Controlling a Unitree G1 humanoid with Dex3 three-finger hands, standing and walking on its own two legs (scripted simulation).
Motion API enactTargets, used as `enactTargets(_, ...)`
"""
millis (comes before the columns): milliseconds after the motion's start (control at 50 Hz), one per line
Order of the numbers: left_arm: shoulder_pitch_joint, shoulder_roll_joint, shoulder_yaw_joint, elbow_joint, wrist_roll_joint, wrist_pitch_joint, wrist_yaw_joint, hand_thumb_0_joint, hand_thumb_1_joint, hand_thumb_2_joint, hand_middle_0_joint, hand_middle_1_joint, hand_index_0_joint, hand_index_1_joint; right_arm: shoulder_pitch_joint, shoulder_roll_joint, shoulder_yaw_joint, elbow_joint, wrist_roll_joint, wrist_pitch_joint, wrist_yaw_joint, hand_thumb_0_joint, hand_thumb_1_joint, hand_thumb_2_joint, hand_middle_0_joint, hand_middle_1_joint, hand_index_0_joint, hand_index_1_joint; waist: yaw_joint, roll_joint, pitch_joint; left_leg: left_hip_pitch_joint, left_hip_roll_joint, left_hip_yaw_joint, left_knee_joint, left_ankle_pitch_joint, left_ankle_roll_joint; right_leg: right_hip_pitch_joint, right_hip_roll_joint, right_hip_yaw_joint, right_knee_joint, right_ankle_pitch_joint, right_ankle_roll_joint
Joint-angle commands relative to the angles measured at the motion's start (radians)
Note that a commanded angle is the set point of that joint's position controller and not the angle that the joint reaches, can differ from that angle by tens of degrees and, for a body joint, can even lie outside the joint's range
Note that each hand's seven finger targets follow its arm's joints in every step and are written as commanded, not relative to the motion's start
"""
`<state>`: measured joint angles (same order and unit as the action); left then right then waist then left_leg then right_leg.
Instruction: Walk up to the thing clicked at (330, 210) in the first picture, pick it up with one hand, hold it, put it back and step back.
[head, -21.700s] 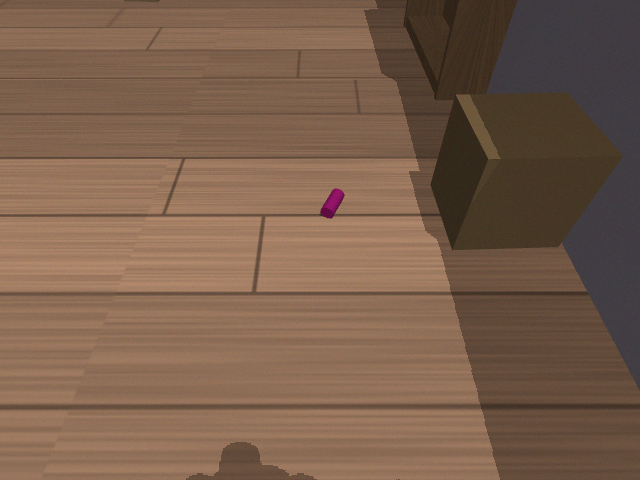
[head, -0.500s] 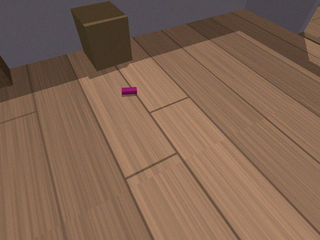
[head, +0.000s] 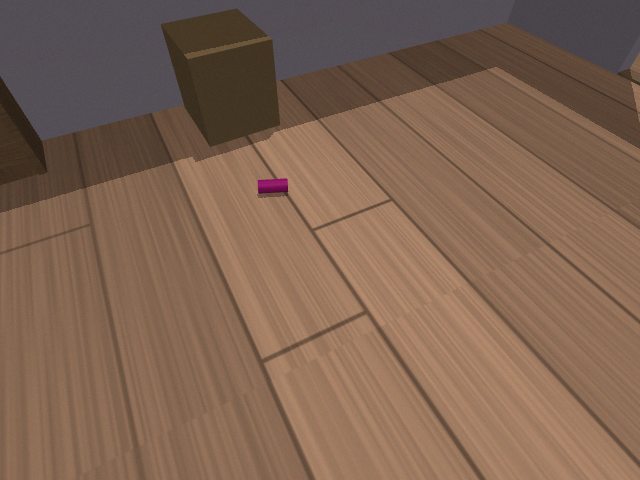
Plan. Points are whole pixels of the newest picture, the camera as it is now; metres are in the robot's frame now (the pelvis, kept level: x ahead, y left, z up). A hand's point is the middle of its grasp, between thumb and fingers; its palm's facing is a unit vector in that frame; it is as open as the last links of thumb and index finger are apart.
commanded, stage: stand
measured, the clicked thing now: (273, 186) +1.46 +0.23 -0.75
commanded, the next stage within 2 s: none
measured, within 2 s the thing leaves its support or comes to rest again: neither
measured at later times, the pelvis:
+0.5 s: pelvis -0.01 +0.00 +0.00, yaw +1 degrees
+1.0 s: pelvis -0.01 +0.00 +0.00, yaw +1 degrees
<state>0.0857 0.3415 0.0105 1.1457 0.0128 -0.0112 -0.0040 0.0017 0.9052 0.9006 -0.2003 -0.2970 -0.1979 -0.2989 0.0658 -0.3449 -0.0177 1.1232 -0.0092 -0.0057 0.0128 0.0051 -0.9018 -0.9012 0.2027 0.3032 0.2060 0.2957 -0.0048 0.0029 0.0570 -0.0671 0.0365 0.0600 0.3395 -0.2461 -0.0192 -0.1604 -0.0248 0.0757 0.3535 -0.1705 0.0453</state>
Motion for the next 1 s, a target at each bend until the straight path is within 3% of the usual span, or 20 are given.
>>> enactTargets(0, -0.039, 0.206, 0.039, -0.063, -0.005, -0.022, 0.018, 0.000, 0.900, 0.900, -0.200, -0.300, -0.200, -0.300, -0.034, -0.222, -0.045, -0.063, 0.003, -0.018, -0.018, 0.000, -0.900, -0.900, 0.200, 0.300, 0.200, 0.300, -0.010, -0.005, -0.123, 0.024, 0.108, -0.070, -0.049, 0.249, 0.029, 0.057, -0.089, 0.043, -0.015, 0.313, -0.054)
enactTargets(100, -0.045, 0.209, 0.039, -0.063, -0.005, -0.020, 0.018, 0.000, 0.900, 0.900, -0.200, -0.300, -0.200, -0.300, -0.029, -0.220, -0.042, -0.062, 0.001, -0.016, -0.018, 0.000, -0.900, -0.900, 0.200, 0.300, 0.200, 0.300, -0.010, -0.008, -0.100, -0.007, 0.103, -0.077, -0.066, 0.164, 0.030, 0.051, -0.091, 0.046, -0.036, 0.243, -0.052)
enactTargets(320, -0.031, 0.211, 0.035, -0.061, -0.003, -0.018, 0.014, 0.000, 0.900, 0.900, -0.200, -0.300, -0.200, -0.300, -0.015, -0.220, -0.041, -0.058, 0.001, -0.020, -0.016, 0.000, -0.900, -0.900, 0.200, 0.300, 0.200, 0.300, -0.003, -0.003, -0.104, -0.005, 0.107, -0.087, -0.070, 0.173, 0.032, 0.057, -0.093, 0.041, -0.036, 0.235, -0.056)
enactTargets(440, -0.037, 0.221, 0.037, -0.062, -0.004, -0.016, 0.012, 0.000, 0.900, 0.900, -0.200, -0.300, -0.200, -0.300, -0.006, -0.220, -0.041, -0.054, -0.003, -0.018, -0.015, 0.000, -0.900, -0.900, 0.200, 0.300, 0.200, 0.300, -0.004, -0.012, -0.062, -0.031, 0.099, -0.093, -0.089, 0.063, 0.028, 0.020, -0.086, 0.046, -0.057, 0.124, -0.055)
enactTargets(620, -0.022, 0.224, 0.036, -0.064, -0.001, -0.019, 0.010, 0.000, 0.900, 0.900, -0.200, -0.300, -0.200, -0.300, 0.009, -0.225, -0.046, -0.052, -0.003, -0.015, -0.009, 0.000, -0.900, -0.900, 0.200, 0.300, 0.200, 0.300, -0.005, -0.008, -0.041, -0.064, 0.094, -0.104, -0.091, -0.023, 0.036, 0.010, -0.084, 0.053, -0.077, 0.049, -0.054)
enactTargets(820, -0.015, 0.223, 0.032, -0.071, -0.007, -0.020, 0.011, 0.000, 0.900, 0.900, -0.200, -0.300, -0.200, -0.300, 0.024, -0.222, -0.039, -0.049, -0.001, -0.023, -0.014, 0.000, -0.900, -0.900, 0.200, 0.300, 0.200, 0.300, -0.003, 0.002, -0.100, -0.018, 0.104, -0.100, -0.065, 0.186, 0.033, 0.056, -0.098, 0.044, -0.032, 0.236, -0.060)
enactTargets(880, -0.007, 0.223, 0.030, -0.069, -0.006, -0.017, 0.012, 0.000, 0.900, 0.900, -0.200, -0.300, -0.200, -0.300, 0.020, -0.221, -0.036, -0.051, 0.001, -0.022, -0.015, 0.000, -0.900, -0.900, 0.200, 0.300, 0.200, 0.300, -0.001, 0.000, -0.083, -0.027, 0.099, -0.097, -0.073, 0.148, 0.032, 0.041, -0.093, 0.040, -0.042, 0.200, -0.057)
enactTargets(980, -0.001, 0.215, 0.025, -0.070, -0.004, -0.016, 0.012, 0.000, 0.900, 0.900, -0.200, -0.300, -0.200, -0.300, 0.013, -0.228, -0.037, -0.053, 0.001, -0.021, -0.015, 0.000, -0.900, -0.900, 0.200, 0.300, 0.200, 0.300, 0.004, 0.009, -0.080, -0.023, 0.103, -0.098, -0.069, 0.173, 0.034, 0.039, -0.093, 0.035, -0.038, 0.212, -0.056)
